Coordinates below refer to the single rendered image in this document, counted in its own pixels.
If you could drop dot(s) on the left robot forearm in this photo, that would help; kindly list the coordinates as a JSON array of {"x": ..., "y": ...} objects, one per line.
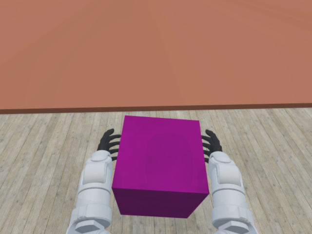
[{"x": 93, "y": 210}]

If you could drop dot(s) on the left robot hand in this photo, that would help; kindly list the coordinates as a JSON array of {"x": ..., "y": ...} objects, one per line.
[{"x": 105, "y": 145}]

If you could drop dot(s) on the carton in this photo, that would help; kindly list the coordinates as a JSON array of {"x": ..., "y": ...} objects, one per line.
[{"x": 160, "y": 169}]

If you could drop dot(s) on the right robot hand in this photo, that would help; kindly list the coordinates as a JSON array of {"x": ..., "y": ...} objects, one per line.
[{"x": 213, "y": 146}]

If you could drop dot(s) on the right robot forearm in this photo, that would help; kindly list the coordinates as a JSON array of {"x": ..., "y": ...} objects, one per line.
[{"x": 230, "y": 210}]

